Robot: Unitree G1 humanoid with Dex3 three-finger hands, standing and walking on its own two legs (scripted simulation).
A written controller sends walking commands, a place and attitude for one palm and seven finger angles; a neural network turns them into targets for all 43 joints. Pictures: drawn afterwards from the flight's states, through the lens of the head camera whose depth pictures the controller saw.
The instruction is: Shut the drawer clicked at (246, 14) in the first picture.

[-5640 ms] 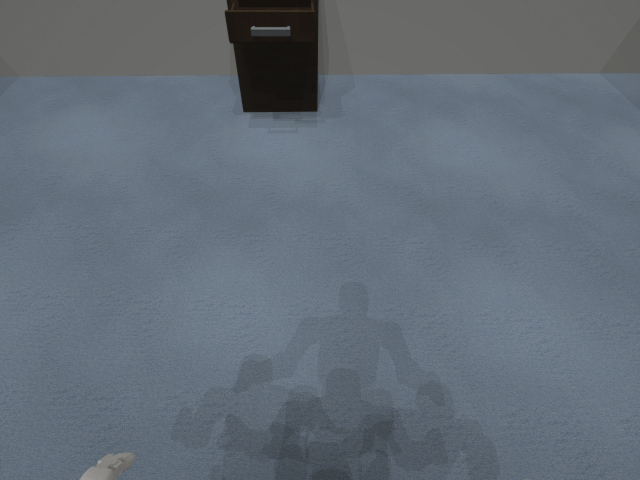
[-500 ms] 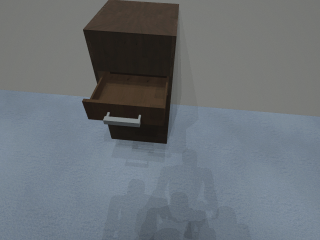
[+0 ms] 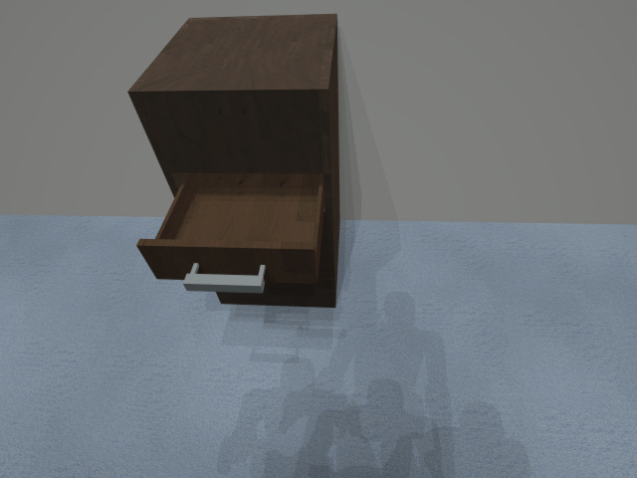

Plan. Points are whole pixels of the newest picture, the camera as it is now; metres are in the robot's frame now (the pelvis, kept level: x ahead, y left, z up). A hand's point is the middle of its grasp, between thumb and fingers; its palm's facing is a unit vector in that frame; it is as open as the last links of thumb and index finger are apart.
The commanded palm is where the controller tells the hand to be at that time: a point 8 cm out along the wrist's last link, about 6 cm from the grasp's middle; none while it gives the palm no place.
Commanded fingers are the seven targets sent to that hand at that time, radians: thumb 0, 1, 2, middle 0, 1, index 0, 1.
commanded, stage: take the last steps up to it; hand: left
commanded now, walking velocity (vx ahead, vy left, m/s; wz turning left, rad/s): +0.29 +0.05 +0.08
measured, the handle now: (226, 275) +0.55 +0.24 -0.20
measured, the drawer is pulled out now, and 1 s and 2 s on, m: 0.25 0.25 0.25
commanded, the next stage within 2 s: come to a stop and stand still in 0.46 s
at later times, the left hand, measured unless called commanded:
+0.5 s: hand out of the picture +0.05 +0.18 -0.18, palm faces +0.16 -0.98 -0.14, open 7.4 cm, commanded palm none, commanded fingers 0.00 0.90 0.90 -0.20 -0.30 -0.20 -0.30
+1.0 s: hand (210, 404) +0.26 +0.20 -0.15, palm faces +0.04 -0.97 -0.26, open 7.3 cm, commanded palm none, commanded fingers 0.00 0.90 0.90 -0.20 -0.30 -0.20 -0.30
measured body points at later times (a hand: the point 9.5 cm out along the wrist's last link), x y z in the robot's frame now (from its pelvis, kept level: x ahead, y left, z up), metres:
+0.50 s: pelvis +0.14 +0.03 +0.00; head +0.17 +0.05 +0.45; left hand +0.04 +0.23 -0.16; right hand +0.26 -0.19 -0.14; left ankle +0.19 +0.14 -0.73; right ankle +0.05 -0.09 -0.71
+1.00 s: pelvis +0.19 +0.01 +0.01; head +0.21 -0.01 +0.46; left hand +0.26 +0.25 -0.13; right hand +0.20 -0.21 -0.16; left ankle +0.19 +0.14 -0.73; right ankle +0.23 -0.07 -0.73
